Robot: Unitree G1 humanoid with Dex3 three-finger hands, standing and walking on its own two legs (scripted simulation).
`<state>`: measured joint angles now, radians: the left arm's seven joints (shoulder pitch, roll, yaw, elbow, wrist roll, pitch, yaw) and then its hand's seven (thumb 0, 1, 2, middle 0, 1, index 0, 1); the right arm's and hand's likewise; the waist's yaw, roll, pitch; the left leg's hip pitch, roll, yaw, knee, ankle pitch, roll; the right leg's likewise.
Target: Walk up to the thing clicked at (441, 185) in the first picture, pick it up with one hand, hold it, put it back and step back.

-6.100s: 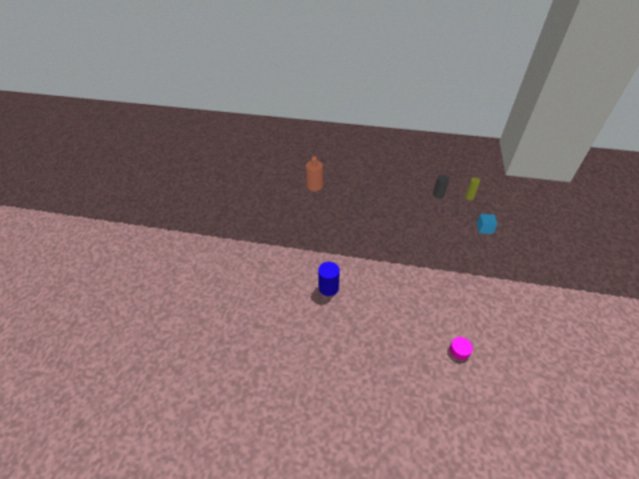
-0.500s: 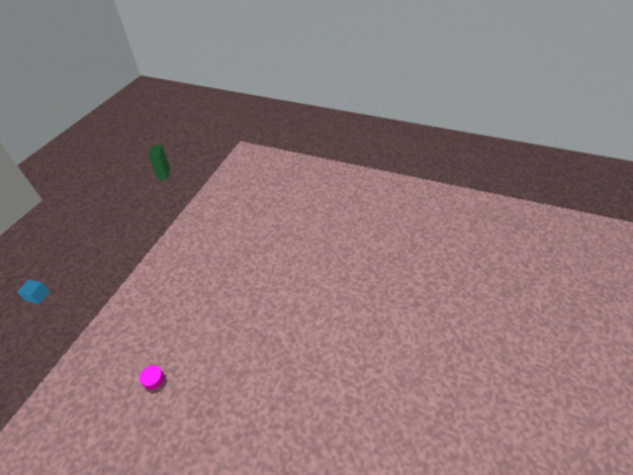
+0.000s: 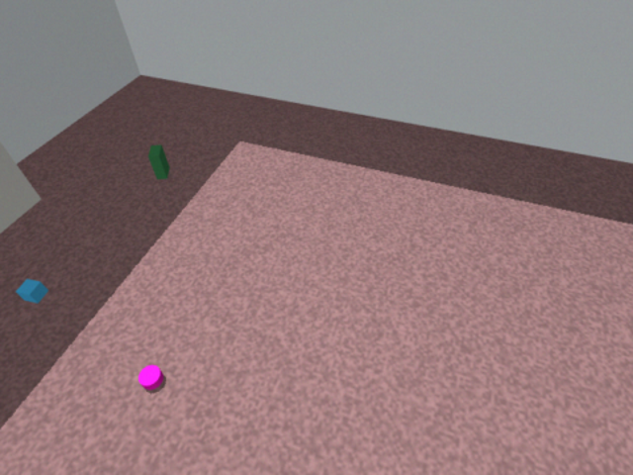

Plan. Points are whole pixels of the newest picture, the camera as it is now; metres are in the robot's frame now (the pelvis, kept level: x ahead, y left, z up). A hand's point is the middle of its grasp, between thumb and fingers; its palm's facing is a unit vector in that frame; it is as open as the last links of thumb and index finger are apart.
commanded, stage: stand
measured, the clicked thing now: out of the picture +0.76 +1.35 -0.73
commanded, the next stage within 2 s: walk up in 0.14 s
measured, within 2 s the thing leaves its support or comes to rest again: neither
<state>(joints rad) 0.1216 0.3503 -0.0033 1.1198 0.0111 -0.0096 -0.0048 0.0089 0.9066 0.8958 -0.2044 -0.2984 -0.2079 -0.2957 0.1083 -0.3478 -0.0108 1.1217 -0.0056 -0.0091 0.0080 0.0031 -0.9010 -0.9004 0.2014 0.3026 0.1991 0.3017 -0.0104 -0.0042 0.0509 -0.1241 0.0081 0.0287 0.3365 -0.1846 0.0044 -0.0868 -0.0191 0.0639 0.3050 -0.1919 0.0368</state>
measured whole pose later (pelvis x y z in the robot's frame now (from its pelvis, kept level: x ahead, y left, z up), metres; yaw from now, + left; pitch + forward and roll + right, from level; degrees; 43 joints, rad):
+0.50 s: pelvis +0.06 -0.04 +0.00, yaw +18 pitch +0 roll +1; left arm 0.22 0.42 0.11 0.83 0.05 -0.01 -0.06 0.01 0.91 0.90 -0.20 -0.30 -0.21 -0.30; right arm 0.36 -0.42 -0.08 0.90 0.00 -0.01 0.04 0.01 -0.90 -0.90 0.20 0.30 0.20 0.30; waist 0.03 -0.03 0.06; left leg -0.43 0.02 0.01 0.86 -0.37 -0.01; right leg -0.06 -0.03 -0.06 0.37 -0.31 -0.03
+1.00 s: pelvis +0.24 -0.09 -0.05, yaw +38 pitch -2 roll -1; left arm 0.31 0.47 0.12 0.74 0.03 0.05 -0.08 0.01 0.91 0.90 -0.20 -0.30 -0.21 -0.30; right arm 0.34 -0.45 -0.06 0.71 -0.03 -0.02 -0.04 0.00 -0.89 -0.90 0.21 0.30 0.21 0.30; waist 0.03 -0.04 0.08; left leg -0.44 0.05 -0.24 0.87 -0.41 -0.01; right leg -0.45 -0.06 -0.01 0.83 -0.36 0.01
